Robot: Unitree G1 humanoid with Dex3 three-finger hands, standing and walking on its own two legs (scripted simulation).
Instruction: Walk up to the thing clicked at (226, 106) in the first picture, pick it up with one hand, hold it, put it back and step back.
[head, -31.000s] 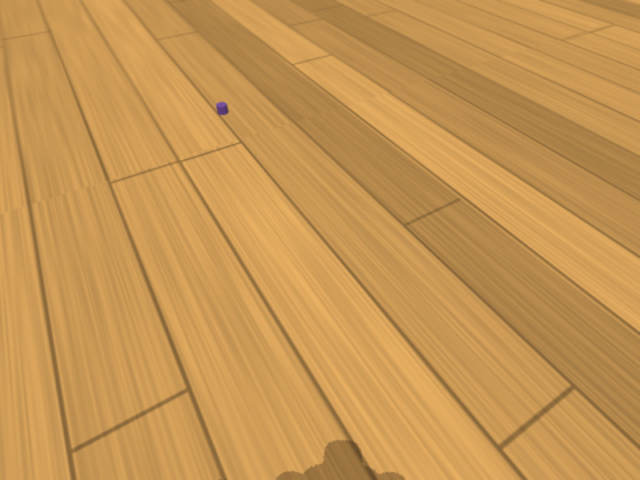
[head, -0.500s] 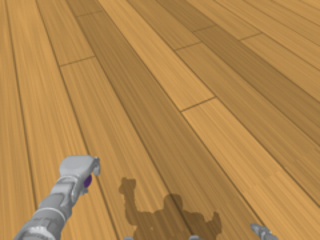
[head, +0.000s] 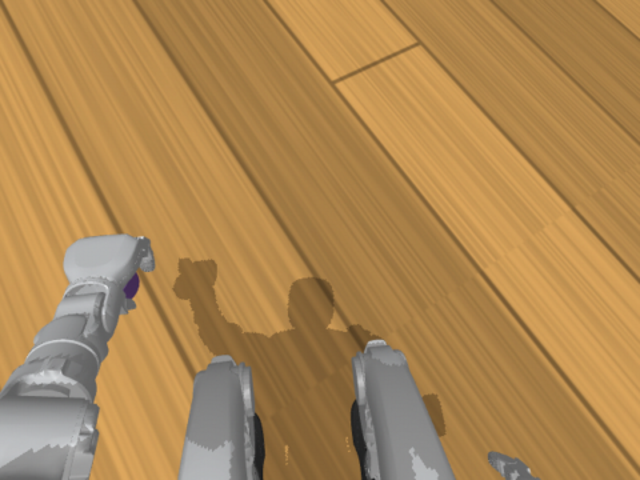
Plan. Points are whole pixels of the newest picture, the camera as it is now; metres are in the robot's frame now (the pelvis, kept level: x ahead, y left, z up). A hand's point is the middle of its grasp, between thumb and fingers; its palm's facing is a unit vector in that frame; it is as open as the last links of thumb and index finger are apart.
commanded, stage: crouch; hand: left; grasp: from above
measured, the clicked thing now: (110, 280) +0.42 +0.27 -0.16
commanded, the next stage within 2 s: lower in 1.06 s
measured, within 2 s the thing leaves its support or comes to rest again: neither
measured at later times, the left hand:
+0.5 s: hand (144, 299) +0.42 +0.27 -0.28, palm faces -0.46 -0.03 -0.89, open 6.9 cm
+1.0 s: hand (153, 302) +0.42 +0.27 -0.34, palm faces -0.47 -0.03 -0.88, open 7.2 cm
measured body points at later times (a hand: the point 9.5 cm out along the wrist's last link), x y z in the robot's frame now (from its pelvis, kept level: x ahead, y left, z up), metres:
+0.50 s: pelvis -0.01 -0.01 -0.12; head +0.21 +0.04 +0.27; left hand +0.44 +0.27 -0.23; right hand +0.07 -0.29 -0.24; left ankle +0.07 +0.12 -0.49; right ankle +0.07 -0.15 -0.49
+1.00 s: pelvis -0.02 +0.00 -0.18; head +0.21 +0.04 +0.20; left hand +0.44 +0.27 -0.29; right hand +0.03 -0.28 -0.30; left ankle +0.07 +0.12 -0.49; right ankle +0.07 -0.15 -0.49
